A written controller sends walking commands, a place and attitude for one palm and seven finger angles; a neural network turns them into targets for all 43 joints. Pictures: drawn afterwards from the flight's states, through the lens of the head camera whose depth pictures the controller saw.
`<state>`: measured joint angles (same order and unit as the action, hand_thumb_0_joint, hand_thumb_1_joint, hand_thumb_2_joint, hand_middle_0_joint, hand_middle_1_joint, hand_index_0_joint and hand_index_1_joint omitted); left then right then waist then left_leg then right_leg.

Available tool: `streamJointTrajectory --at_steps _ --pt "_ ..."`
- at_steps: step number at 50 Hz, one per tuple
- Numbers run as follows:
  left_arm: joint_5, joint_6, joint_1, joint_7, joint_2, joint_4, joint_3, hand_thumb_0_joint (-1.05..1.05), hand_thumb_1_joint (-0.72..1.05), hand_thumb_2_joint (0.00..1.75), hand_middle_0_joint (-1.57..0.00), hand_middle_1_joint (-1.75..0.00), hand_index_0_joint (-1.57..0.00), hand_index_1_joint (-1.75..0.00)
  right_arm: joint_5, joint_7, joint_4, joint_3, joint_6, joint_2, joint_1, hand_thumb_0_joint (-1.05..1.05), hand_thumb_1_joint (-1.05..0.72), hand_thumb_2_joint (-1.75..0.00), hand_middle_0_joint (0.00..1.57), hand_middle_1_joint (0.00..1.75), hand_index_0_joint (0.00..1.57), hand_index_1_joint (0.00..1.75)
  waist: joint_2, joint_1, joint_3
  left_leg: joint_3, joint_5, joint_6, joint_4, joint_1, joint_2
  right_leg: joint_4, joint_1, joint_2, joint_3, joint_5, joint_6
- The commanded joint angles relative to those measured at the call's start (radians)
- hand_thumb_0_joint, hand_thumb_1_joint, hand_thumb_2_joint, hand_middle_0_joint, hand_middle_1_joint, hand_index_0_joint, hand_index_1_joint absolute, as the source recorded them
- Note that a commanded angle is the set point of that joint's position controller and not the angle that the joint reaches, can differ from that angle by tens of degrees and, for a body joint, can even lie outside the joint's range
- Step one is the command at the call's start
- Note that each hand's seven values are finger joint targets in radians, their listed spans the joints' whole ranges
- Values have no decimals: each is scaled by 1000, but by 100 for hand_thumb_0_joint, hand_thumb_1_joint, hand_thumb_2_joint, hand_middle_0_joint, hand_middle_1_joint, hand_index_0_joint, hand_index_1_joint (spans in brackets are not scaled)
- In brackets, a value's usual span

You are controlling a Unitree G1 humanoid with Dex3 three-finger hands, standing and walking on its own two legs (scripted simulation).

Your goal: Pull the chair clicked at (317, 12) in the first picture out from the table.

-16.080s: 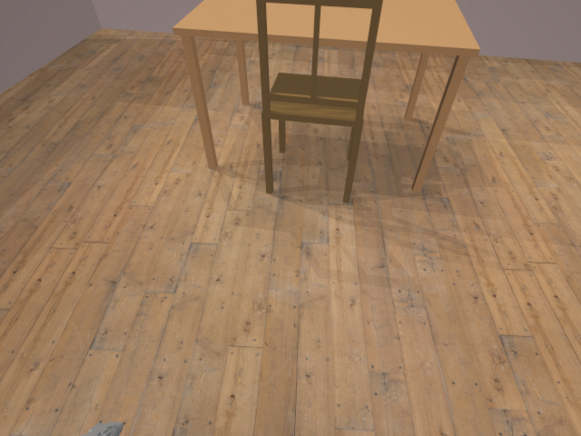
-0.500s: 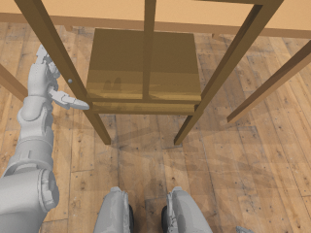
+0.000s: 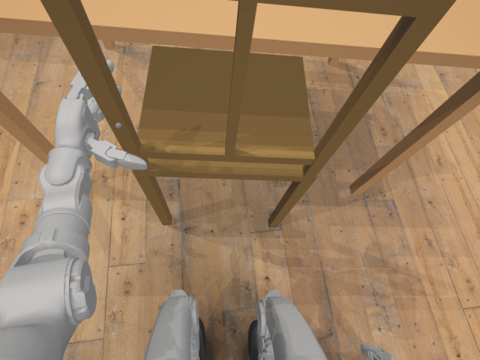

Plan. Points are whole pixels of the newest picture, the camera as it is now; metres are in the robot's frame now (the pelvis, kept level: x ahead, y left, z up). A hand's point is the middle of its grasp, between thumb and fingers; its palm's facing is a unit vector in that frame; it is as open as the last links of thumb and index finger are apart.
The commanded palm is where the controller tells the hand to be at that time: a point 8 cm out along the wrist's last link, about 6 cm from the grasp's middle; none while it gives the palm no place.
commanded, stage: hook a spindle and tug to test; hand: left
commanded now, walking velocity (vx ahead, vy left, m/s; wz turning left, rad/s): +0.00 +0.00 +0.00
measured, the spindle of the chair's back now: (235, 99) +0.50 -0.01 +0.07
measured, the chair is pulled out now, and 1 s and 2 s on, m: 0.00 0.01 0.09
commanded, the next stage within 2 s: step backward, pulling the chair out in 1.20 s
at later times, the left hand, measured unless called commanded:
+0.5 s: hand (123, 122) +0.48 +0.17 +0.03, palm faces -0.02 -1.00 -0.05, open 7.1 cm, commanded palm +0.46 +0.21 +0.03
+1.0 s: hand (123, 131) +0.47 +0.17 +0.03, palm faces -0.02 -1.00 -0.03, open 5.9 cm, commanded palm +0.43 +0.22 +0.03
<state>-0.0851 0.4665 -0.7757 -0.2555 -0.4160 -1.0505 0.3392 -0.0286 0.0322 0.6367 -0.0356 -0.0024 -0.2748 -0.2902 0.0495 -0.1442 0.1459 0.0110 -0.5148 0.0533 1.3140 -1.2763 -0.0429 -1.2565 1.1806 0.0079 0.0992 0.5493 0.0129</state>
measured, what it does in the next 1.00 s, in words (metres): stands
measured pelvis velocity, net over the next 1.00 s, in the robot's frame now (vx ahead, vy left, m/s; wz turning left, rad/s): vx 0.02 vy -0.01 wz -0.01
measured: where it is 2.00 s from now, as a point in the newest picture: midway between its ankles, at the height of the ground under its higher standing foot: outside the picture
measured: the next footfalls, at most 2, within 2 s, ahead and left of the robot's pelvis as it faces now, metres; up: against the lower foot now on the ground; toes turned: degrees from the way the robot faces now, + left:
none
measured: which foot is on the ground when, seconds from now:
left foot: down 0.00-1.00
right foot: down 0.00-1.00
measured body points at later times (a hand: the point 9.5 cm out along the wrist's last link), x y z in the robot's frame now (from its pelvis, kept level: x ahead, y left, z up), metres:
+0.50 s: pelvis +0.00 -0.01 +0.00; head +0.15 +0.01 +0.43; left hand +0.48 +0.22 +0.04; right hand +0.05 -0.27 -0.12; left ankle +0.04 +0.09 -0.61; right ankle +0.02 -0.12 -0.61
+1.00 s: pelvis +0.02 -0.01 +0.01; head +0.16 +0.00 +0.44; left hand +0.46 +0.22 +0.04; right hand +0.09 -0.27 -0.10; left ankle +0.04 +0.09 -0.61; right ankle +0.02 -0.12 -0.61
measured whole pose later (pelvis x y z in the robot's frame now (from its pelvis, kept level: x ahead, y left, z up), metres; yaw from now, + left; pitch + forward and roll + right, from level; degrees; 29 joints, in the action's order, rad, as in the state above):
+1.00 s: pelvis +0.02 -0.01 +0.01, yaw +0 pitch +26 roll -3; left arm -0.13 0.45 -0.58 -0.25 -0.35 -0.85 0.35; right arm -0.02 0.05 0.60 -0.02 0.00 -0.27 -0.28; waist 0.04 -0.13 0.16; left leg 0.03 -0.53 0.04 1.26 -1.18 -0.05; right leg -1.22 1.11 0.02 0.07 0.56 0.03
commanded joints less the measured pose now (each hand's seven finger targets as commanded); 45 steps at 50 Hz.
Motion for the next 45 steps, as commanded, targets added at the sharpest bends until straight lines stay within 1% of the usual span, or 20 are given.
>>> streamJointTrajectory --at_steps 1,5,7,10,14,15,16,20,22,25,26,27,30,32,34,37,38,42,43,45 --pt "-12 96 -432 7 -198 266 16 0 -44 32 -34 -96 -34 -96 -5 -7 -46 75 25 -183 -157 0 -90 -90 20 30 20 30 162 -30 569 -143 430 -41 -140 634 4 145 -52 28 -46 -255 30" --pt "-13 53 -361 12 -170 183 16 0 -22 42 -41 -118 -41 -118 -1 -2 -44 77 10 -184 -161 0 -90 -90 20 30 20 30 90 -33 526 -135 382 -36 -145 572 3 156 -67 29 -43 -241 23" --pt "-12 40 -372 16 -193 167 36 0 -11 47 -45 -129 -45 -129 2 -4 -45 75 6 -187 -160 0 -90 -90 20 30 20 30 70 -33 509 -126 366 -30 -142 535 4 155 -76 28 -48 -244 22" --pt "-8 50 -363 26 -206 218 46 0 6 54 -50 -145 -50 -145 0 -1 -59 74 4 -179 -159 0 -90 -90 20 30 20 30 73 -17 535 -113 379 -28 -144 526 11 158 -127 29 -56 -269 24" --pt "-12 73 -378 26 -167 263 10 0 28 64 -50 -145 -50 -145 1 3 -57 77 4 -174 -156 0 -90 -90 20 30 20 30 84 -30 532 -113 385 -29 -143 547 9 162 -117 31 -59 -276 23" --pt "-13 77 -363 28 -190 271 30 0 34 66 -50 -145 -50 -145 0 2 -57 79 5 -176 -159 0 -90 -90 20 30 20 30 85 -19 543 -110 387 -29 -144 547 10 163 -133 32 -63 -281 24" --pt "-14 79 -358 24 -165 278 6 0 40 68 -50 -145 -50 -145 1 4 -63 77 8 -172 -153 0 -90 -90 20 30 20 30 110 -19 547 -107 393 -28 -142 552 12 161 -128 31 -65 -285 26" --pt "-16 78 -317 14 -187 255 25 0 62 78 -50 -145 -50 -145 4 3 -57 77 7 -173 -153 0 -90 -90 20 30 20 30 66 -15 531 -95 375 -25 -144 515 15 170 -171 32 -71 -295 25" --pt "-18 84 -341 7 -153 276 -7 0 73 83 -50 -145 -50 -145 4 3 -57 77 13 -169 -150 0 -90 -90 20 30 20 30 111 -21 535 -99 389 -26 -144 548 13 167 -143 30 -70 -297 26" --pt "-19 85 -338 5 -214 267 36 0 90 90 -50 -145 -50 -145 4 1 -51 75 11 -173 -154 0 -90 -90 20 30 20 30 82 -16 525 -88 379 -22 -139 502 16 169 -186 31 -78 -312 24" --pt "-20 86 -317 3 -225 263 48 0 90 90 -50 -145 -50 -145 4 0 -56 75 12 -174 -156 0 -90 -90 20 30 20 30 76 -5 528 -86 389 -21 -137 498 18 165 -199 31 -80 -322 26" --pt "-18 85 -319 -1 -199 260 29 0 90 90 -50 -145 -50 -145 5 0 -56 75 12 -171 -150 0 -90 -90 20 30 20 30 84 -15 525 -85 395 -21 -136 506 16 165 -185 29 -80 -329 24" --pt "-26 81 -283 -7 -174 293 15 0 90 90 -50 -145 -50 -145 5 3 -63 80 13 -169 -149 0 -90 -90 20 30 20 30 104 -5 547 -87 422 -25 -143 544 16 167 -186 29 -75 -341 25" --pt "-30 80 -239 -5 -175 331 19 0 90 90 -50 -145 -50 -145 6 6 -70 83 14 -171 -149 0 -90 -90 20 30 20 30 108 5 577 -94 468 -28 -148 587 14 165 -194 28 -72 -370 26" --pt "-30 73 -205 -2 -197 339 35 0 90 90 -50 -145 -50 -145 7 8 -74 81 11 -169 -144 0 -90 -90 20 30 20 30 89 14 556 -83 456 -26 -149 548 17 170 -231 28 -80 -385 24" --pt "-38 68 -145 -4 -150 378 9 0 90 90 -50 -145 -50 -145 10 11 -85 85 17 -163 -138 0 -90 -90 20 30 20 30 89 18 566 -80 485 -26 -156 574 16 175 -242 27 -79 -412 24" --pt "-38 65 -139 -3 -184 369 33 0 90 90 -50 -145 -50 -145 11 9 -82 84 15 -168 -139 0 -90 -90 20 30 20 30 66 21 541 -80 468 -27 -158 547 16 175 -250 27 -79 -405 23" --pt "-43 66 -108 -3 -176 372 36 0 90 90 -50 -145 -50 -145 13 7 -85 82 21 -163 -130 0 -90 -90 20 30 20 30 52 20 506 -63 441 -21 -157 499 20 179 -276 26 -90 -418 21" --pt "-44 68 -103 -5 -203 382 57 0 90 90 -50 -145 -50 -145 12 5 -85 83 22 -165 -131 0 -90 -90 20 30 20 30 38 25 509 -61 441 -21 -155 485 21 176 -297 26 -93 -428 20" --pt "-48 68 -51 -12 -189 403 54 0 90 90 -50 -145 -50 -145 13 7 -96 84 25 -160 -128 0 -90 -90 20 30 20 30 43 37 527 -56 459 -21 -159 492 24 175 -321 25 -96 -454 20"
